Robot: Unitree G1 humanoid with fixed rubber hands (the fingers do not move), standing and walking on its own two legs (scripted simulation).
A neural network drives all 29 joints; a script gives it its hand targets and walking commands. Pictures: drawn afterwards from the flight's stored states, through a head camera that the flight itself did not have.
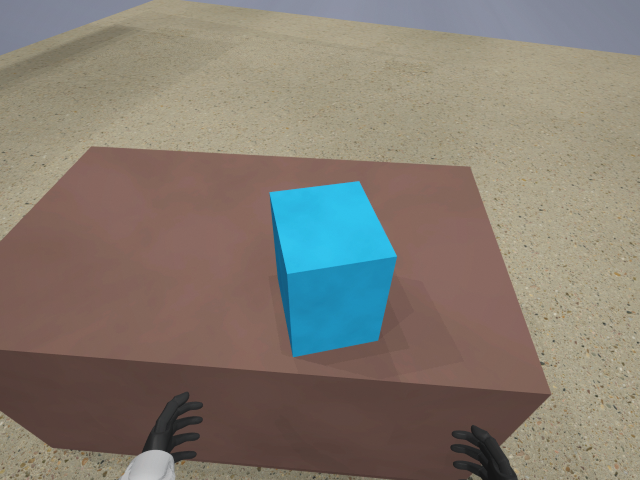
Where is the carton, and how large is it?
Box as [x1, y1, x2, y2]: [269, 181, 396, 356]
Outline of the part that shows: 358,181 269,192 277,275 293,356 377,340 396,255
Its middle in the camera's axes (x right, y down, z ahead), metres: +0.01 +0.05 +0.71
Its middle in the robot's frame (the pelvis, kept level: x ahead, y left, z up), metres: +0.49 +0.00 -0.05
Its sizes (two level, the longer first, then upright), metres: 0.194 0.165 0.234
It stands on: a pedestal, 0.59 m high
